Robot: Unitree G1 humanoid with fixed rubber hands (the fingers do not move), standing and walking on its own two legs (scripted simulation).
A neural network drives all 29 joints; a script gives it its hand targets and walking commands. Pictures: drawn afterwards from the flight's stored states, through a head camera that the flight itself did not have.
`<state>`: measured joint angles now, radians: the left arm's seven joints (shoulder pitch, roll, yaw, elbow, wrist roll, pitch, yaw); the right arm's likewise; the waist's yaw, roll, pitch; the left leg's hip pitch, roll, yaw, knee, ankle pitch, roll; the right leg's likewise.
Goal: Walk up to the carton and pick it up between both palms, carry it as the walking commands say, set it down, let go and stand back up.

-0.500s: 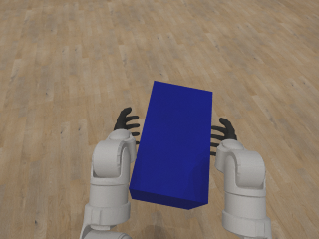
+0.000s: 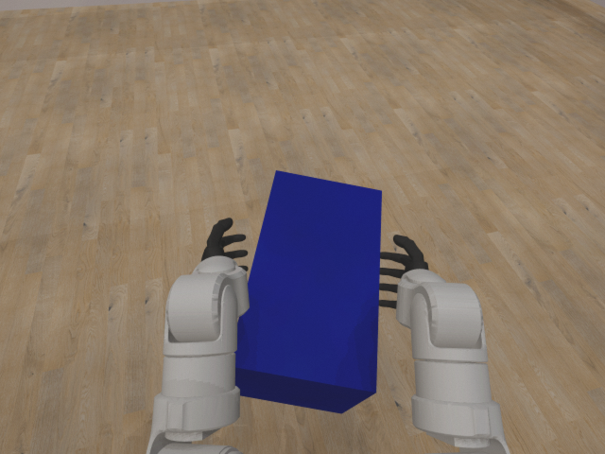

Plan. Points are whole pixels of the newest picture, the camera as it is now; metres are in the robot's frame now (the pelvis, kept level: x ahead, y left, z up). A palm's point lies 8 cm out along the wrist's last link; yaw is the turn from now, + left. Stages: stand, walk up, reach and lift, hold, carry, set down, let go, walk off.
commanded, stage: carry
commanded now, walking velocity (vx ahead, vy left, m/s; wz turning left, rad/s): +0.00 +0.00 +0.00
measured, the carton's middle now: (308, 290) +0.35 +0.02 -0.01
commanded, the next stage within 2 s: none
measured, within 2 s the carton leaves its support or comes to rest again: neither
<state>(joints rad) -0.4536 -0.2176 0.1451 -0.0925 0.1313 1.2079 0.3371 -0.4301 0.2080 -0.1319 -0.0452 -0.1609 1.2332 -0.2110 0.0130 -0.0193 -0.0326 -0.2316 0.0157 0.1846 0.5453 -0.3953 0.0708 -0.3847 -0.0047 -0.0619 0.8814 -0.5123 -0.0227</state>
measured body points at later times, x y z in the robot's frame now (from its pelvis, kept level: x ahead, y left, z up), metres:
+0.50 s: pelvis +0.12 +0.01 -0.01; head +0.13 +0.01 +0.44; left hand +0.46 +0.14 +0.07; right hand +0.44 -0.11 +0.05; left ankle +0.00 +0.09 -0.70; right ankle +0.08 -0.08 -0.73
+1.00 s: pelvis +0.23 +0.02 -0.01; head +0.25 +0.02 +0.44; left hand +0.56 +0.14 +0.06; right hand +0.54 -0.11 +0.06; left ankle +0.11 +0.10 -0.73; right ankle +0.18 -0.07 -0.71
